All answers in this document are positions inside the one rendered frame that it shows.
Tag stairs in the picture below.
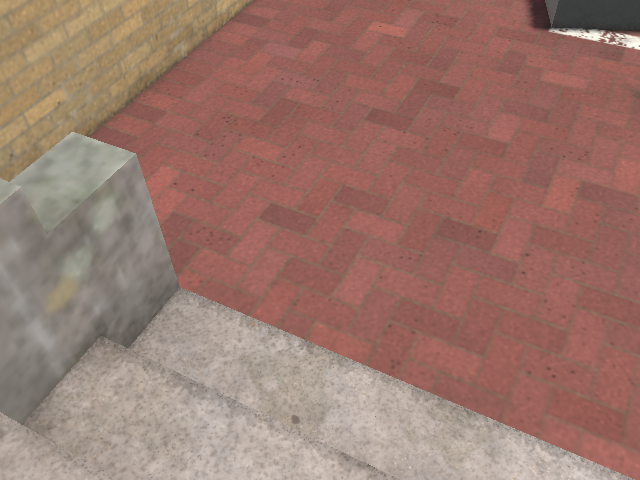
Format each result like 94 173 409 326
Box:
22 287 635 480

